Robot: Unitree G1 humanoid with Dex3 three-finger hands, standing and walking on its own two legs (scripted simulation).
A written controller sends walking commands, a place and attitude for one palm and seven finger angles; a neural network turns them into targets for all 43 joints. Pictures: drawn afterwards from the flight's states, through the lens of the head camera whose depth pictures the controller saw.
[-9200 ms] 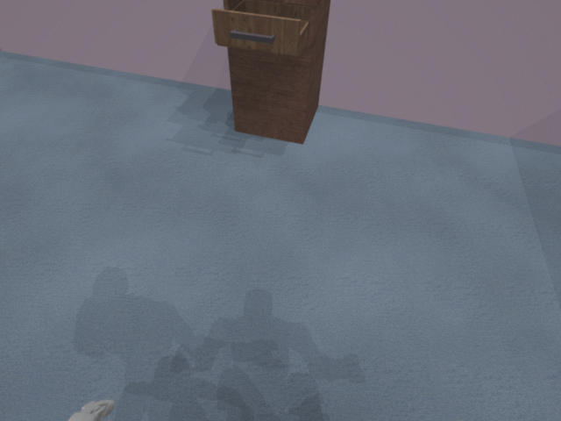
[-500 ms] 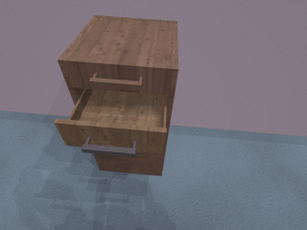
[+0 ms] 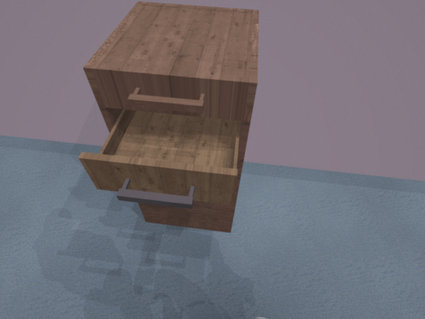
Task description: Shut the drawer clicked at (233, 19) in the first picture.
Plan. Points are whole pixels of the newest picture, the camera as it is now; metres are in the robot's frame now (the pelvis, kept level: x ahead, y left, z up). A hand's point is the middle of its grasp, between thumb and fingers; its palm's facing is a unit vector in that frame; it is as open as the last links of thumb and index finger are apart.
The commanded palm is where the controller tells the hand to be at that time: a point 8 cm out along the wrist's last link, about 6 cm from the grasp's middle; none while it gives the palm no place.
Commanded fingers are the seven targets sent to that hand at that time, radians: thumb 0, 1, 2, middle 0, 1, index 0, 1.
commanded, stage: come to a stop and stand still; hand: left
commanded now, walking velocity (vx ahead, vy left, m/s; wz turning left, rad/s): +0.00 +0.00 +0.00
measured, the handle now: (157, 192) +0.41 +0.17 -0.09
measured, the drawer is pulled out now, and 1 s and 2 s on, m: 0.19 0.19 0.19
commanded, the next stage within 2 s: look again from close up in 0.78 s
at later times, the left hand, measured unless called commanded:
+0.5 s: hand out of the picture -0.07 +0.18 -0.15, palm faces +0.00 -0.98 -0.21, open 7.4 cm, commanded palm none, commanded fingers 0.00 0.90 0.90 -0.20 -0.30 -0.20 -0.30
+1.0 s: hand out of the picture -0.06 +0.18 -0.16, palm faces -0.02 -0.98 -0.17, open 7.4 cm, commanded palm none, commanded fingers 0.00 0.90 0.90 -0.20 -0.30 -0.20 -0.30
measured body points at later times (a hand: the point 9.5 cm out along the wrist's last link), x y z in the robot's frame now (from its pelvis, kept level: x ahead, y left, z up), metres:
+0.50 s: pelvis -0.04 +0.02 +0.02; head -0.03 +0.00 +0.46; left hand -0.07 +0.24 -0.14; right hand -0.05 -0.19 -0.16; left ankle -0.01 +0.12 -0.73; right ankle -0.08 -0.08 -0.73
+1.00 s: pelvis -0.04 +0.02 +0.01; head -0.03 +0.02 +0.46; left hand -0.06 +0.23 -0.15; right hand -0.07 -0.18 -0.15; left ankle -0.01 +0.12 -0.73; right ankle -0.08 -0.08 -0.73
